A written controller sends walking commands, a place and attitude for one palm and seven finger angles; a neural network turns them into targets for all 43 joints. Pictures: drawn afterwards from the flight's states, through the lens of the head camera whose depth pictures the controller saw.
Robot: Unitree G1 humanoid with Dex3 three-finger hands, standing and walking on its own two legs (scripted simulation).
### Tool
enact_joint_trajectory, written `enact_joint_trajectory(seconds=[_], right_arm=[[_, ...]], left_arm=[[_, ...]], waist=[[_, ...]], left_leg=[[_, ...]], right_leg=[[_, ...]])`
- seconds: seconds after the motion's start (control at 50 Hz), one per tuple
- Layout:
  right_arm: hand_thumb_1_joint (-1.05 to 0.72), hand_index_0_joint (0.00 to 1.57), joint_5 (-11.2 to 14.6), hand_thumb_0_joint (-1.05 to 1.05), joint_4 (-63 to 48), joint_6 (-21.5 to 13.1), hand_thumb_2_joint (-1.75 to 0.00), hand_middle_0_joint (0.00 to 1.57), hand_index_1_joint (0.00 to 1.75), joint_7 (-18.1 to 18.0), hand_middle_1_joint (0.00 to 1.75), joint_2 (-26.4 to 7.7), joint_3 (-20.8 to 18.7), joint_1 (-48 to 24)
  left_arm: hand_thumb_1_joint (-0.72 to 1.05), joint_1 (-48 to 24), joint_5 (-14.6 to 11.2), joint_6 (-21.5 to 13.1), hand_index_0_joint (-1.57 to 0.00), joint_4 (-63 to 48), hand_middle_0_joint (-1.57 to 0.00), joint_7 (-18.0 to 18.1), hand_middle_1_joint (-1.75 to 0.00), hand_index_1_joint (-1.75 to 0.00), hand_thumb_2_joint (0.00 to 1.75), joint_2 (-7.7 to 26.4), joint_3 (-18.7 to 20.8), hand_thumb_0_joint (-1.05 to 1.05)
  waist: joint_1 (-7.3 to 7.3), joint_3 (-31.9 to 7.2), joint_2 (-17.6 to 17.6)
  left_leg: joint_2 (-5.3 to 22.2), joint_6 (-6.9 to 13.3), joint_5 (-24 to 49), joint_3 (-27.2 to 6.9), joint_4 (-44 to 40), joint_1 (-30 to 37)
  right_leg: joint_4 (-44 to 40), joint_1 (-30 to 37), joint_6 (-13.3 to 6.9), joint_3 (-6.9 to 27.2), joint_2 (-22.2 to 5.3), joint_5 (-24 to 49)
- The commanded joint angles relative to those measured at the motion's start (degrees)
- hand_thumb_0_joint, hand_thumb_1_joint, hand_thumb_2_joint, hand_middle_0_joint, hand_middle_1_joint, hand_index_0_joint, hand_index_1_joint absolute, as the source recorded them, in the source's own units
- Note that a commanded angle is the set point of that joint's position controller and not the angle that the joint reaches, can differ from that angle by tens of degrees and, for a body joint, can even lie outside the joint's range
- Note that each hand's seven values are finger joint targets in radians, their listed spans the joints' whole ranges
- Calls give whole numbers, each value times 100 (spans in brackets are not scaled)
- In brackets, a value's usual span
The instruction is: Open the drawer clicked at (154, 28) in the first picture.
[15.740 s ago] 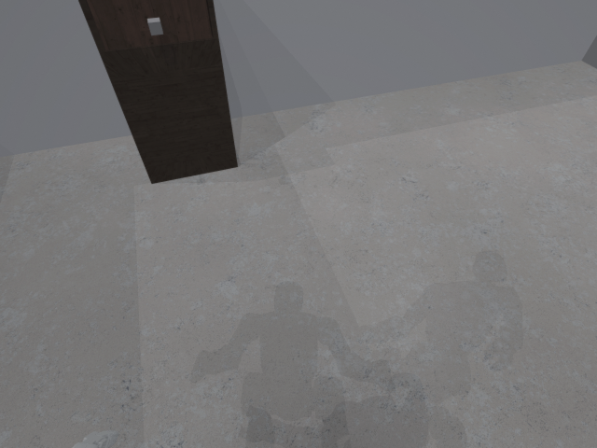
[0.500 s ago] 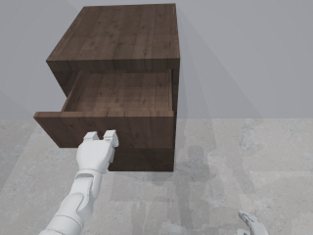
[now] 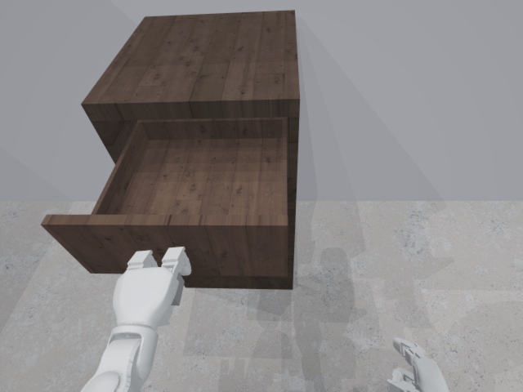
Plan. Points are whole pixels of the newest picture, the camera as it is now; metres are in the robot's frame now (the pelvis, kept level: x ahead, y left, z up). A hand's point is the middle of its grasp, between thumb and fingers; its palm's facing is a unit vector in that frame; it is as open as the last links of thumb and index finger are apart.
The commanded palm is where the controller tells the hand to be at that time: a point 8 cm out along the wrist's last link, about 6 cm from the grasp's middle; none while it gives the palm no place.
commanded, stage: pull the drawer open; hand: left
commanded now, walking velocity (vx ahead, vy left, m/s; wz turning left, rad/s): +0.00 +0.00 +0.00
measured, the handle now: (169, 275) +0.30 +0.18 +0.00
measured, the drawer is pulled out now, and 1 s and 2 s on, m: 0.26 0.29 0.29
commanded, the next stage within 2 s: open the thumb to release the handle in 0.70 s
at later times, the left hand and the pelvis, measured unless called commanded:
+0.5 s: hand (156, 327) +0.22 +0.19 -0.01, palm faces -0.03 -0.13 -0.99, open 7.7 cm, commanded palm +0.17 +0.19 +0.05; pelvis +0.00 -0.01 -0.01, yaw +0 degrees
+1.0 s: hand (157, 324) +0.22 +0.18 -0.01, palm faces +0.03 -0.11 -0.99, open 7.8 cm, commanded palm +0.20 +0.20 +0.05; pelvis +0.01 +0.00 -0.02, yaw +0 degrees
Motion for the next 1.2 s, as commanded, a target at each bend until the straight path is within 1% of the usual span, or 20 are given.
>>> enact_joint_trajectory(seconds=[0.0,0.12,0.3,0.44,0.48,0.52,0.54,0.62,0.64,0.68,0.76,0.78,0.8,0.82,0.92,0.96,1.0,1.08,1.16,1.18], right_arm=[[-90,20,-28,0,-909,-274,-90,20,30,-50,30,-561,-134,-702],[-90,20,-45,0,-933,-281,-90,20,30,-59,30,-533,-117,-788],[-90,20,-51,0,-1034,-285,-90,20,30,-44,30,-505,-72,-869],[-90,20,-74,0,-1261,-253,-90,20,30,98,30,-480,-54,-917],[-90,20,-83,0,-1331,-247,-90,20,30,173,30,-476,-58,-898],[-90,20,-85,0,-1387,-237,-90,20,30,221,30,-480,-50,-900],[-90,20,-92,0,-1399,-218,-90,20,30,233,30,-504,-47,-897],[-90,20,-117,0,-1466,-215,-90,20,30,349,30,-503,-64,-829],[-90,20,-129,0,-1472,-207,-90,20,30,364,30,-522,-75,-793],[-90,20,-120,0,-1508,-215,-90,20,30,413,30,-516,-79,-754],[-90,20,-128,0,-1533,-204,-90,20,30,463,30,-544,-81,-707],[-90,20,-164,0,-1251,-115,-90,20,30,330,30,-633,-90,-677],[-90,20,-209,0,-1304,-153,-90,20,30,267,30,-582,-121,-642],[-90,20,-179,0,-1310,-192,-90,20,30,235,30,-550,-107,-629],[-90,20,-88,0,-1215,-189,-90,20,30,111,30,-530,-99,-688],[-90,20,-64,0,-1167,-172,-90,20,30,44,30,-516,-41,-774],[-90,20,-58,0,-1113,-173,-90,20,30,-34,30,-505,-1,-827],[-90,20,-64,0,-1080,-210,-90,20,30,-96,30,-462,32,-894],[-90,20,-74,0,-1045,-228,-90,20,30,-94,30,-457,46,-951],[-90,20,-65,0,-1051,-236,-90,20,30,-107,30,-448,21,-952]], left_arm=[[90,-507,-79,4,-40,-1386,-40,437,-135,-135,90,758,767,0],[90,-379,-39,16,-40,-1535,-40,488,-135,-135,90,741,761,0],[90,135,-109,26,-40,-1847,-40,446,-135,-135,90,704,706,0],[90,1558,-159,-62,-40,-2373,-40,450,-135,-135,90,753,846,0],[90,1793,-172,-88,-40,-2597,-40,434,-135,-135,90,627,695,0],[90,2162,-177,-97,-40,-2652,-40,444,-135,-135,90,676,762,0],[90,2218,-176,-97,-40,-2693,-40,458,-135,-135,90,782,895,0],[90,2547,-113,-125,-40,-2978,-40,544,-135,-135,90,624,726,0],[90,2535,-100,-133,-40,-3081,-40,566,-135,-135,90,700,801,0],[90,2832,-95,-132,-40,-3125,-40,611,-135,-135,90,663,765,0],[90,2701,-33,-67,-40,-3288,-40,669,-135,-135,90,579,610,0],[90,934,126,-20,-40,-3045,-40,758,-135,-135,90,1045,998,0],[83,933,176,-19,-40,-3021,-40,823,-134,-134,87,957,1048,0],[76,1237,177,24,-39,-2720,-39,850,-134,-134,84,847,959,0],[41,956,2,245,-36,-2561,-36,744,-130,-130,69,683,700,0],[27,832,-73,314,-35,-2458,-35,667,-128,-128,63,813,787,0],[13,718,-60,314,-35,-2278,-35,593,-127,-127,57,967,932,0],[-15,693,-13,201,-32,-2143,-32,484,-124,-124,45,1010,968,0],[-43,581,-37,77,-30,-2104,-30,410,-121,-121,33,1003,970,0],[-50,692,-35,36,-30,-2068,-30,416,-120,-120,30,1102,1109,0]], waist=[[132,-1123,-483],[134,-1093,-438],[184,-1038,-499],[371,-1136,-260],[359,-1067,-225],[381,-1040,-216],[372,-1088,-276],[351,-1213,-141],[337,-1298,-124],[367,-1352,-217],[295,-1444,-148],[-45,-1275,-279],[117,-1487,-182],[114,-1429,-224],[106,-1516,-550],[139,-1500,-634],[167,-1257,-763],[255,-1169,-556],[241,-1066,-487],[283,-1027,-418]], left_leg=[[-383,195,1482,-58,-287,882],[-382,192,1266,-74,-257,882],[-373,193,1241,-98,-229,878],[-369,161,1581,-88,-133,828],[-343,168,1628,-90,-84,780],[-336,168,1633,-86,-27,710],[-319,154,1686,-110,-9,694],[-291,163,2100,-128,194,698],[-273,152,2262,-160,246,741],[-261,155,2350,-167,316,706],[-220,151,2542,-229,436,791],[-223,142,2104,-258,493,693],[-266,142,1955,-213,483,744],[-285,144,1949,-204,492,740],[-317,180,1860,-157,327,780],[-358,185,1769,-111,234,787],[-386,180,1550,-85,121,680],[-413,179,1401,-43,-20,720],[-431,168,1269,-43,-80,703],[-437,166,1244,-31,-97,693]], right_leg=[[-700,346,-6,153,149,2504],[-699,188,-12,143,152,2076],[-684,174,-7,143,147,2050],[-489,339,-70,182,160,2530],[-415,250,-70,167,160,2565],[-364,214,-72,196,173,2609],[-322,225,-93,211,194,2618],[-98,64,-93,242,196,2997],[-48,48,-113,284,210,3079],[44,23,-92,254,205,3150],[159,-212,-94,251,220,3067],[117,-533,-73,251,207,2890],[113,-425,-68,239,211,2804],[97,-428,-69,191,221,2774],[-108,-24,-4,150,170,3037],[-223,189,28,214,129,3229],[-339,246,62,236,110,3142],[-491,380,55,282,83,2971],[-613,400,68,366,49,2833],[-640,422,58,384,62,2780]])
